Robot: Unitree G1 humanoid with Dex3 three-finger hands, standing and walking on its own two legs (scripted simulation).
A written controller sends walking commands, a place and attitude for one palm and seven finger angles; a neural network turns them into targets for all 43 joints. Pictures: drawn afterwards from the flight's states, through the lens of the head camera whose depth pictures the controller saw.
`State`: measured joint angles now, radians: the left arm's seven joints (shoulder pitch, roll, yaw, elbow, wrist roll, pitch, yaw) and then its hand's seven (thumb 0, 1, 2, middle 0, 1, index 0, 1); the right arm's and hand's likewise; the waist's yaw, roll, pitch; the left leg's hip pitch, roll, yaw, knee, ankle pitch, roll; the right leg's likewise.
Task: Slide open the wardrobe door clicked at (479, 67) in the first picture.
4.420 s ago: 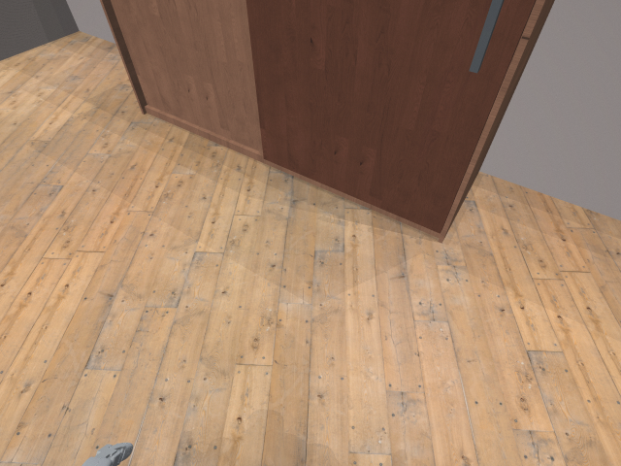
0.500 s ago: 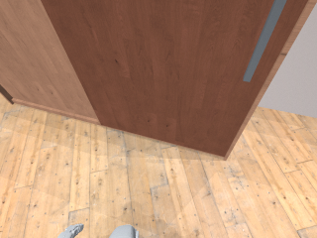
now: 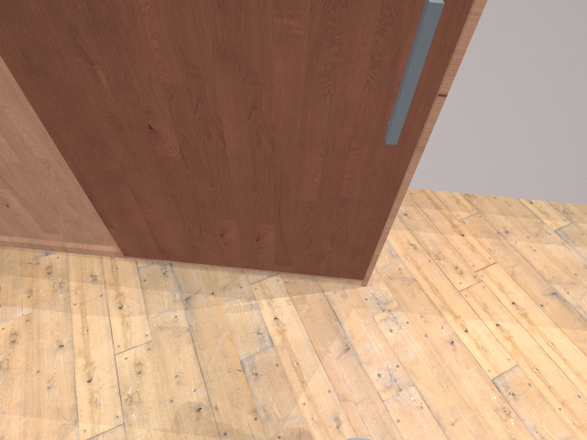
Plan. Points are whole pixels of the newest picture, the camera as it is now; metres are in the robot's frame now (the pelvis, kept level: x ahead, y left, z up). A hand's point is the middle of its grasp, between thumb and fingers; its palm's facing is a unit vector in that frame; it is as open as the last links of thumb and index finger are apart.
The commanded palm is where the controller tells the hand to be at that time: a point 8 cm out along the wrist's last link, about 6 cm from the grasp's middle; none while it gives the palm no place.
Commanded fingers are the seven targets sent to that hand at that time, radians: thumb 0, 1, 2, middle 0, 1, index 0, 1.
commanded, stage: take the last steps up to it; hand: right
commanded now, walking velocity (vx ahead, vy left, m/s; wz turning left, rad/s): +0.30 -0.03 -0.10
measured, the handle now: (408, 76) +0.73 -0.18 +0.12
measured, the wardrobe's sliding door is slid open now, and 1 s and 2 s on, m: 0.00 0.00 0.00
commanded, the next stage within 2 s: come to a stop and stand still in 0.72 s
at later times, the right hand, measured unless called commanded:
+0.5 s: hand out of the picture +0.15 -0.24 -0.17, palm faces +0.03 +0.98 -0.17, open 7.4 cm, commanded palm none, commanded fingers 0.00 -0.90 -0.90 0.20 0.30 0.20 0.30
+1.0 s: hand (414, 368) +0.27 -0.21 -0.18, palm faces +0.09 +0.98 -0.18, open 7.3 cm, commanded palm none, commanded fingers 0.00 -0.90 -0.90 0.20 0.30 0.20 0.30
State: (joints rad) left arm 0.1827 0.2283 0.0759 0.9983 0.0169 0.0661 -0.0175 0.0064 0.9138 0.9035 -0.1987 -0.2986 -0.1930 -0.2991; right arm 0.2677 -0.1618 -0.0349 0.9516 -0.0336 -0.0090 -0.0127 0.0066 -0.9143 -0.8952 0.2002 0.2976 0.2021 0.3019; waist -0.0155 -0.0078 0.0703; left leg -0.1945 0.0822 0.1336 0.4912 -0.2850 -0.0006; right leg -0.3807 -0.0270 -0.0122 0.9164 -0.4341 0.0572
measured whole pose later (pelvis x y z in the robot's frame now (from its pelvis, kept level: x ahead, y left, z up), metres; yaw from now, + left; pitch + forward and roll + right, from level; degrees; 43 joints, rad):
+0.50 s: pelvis +0.10 -0.05 +0.00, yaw -1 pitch -2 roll +0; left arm 0.44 0.12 0.02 1.14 0.02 -0.06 0.03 0.00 0.92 0.90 -0.20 -0.30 -0.20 -0.30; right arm 0.18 -0.20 -0.05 1.05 -0.03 0.02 0.02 0.01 -0.91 -0.90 0.19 0.30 0.19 0.30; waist 0.02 0.03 0.07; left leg -0.55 0.10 0.08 0.86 -0.20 -0.04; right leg 0.09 0.03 -0.09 0.27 -0.34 -0.04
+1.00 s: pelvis +0.25 -0.03 -0.01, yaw -1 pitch -2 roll +2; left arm 0.20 0.18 0.04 1.05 0.01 -0.02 0.03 0.01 0.95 0.90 -0.20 -0.30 -0.19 -0.30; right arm 0.25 -0.16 -0.04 1.08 -0.02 -0.01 -0.02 0.00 -0.93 -0.90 0.20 0.30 0.20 0.30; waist -0.02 -0.02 0.04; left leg -0.21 -0.02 0.14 0.50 -0.26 0.03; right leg -0.32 -0.08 -0.05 0.56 -0.18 0.02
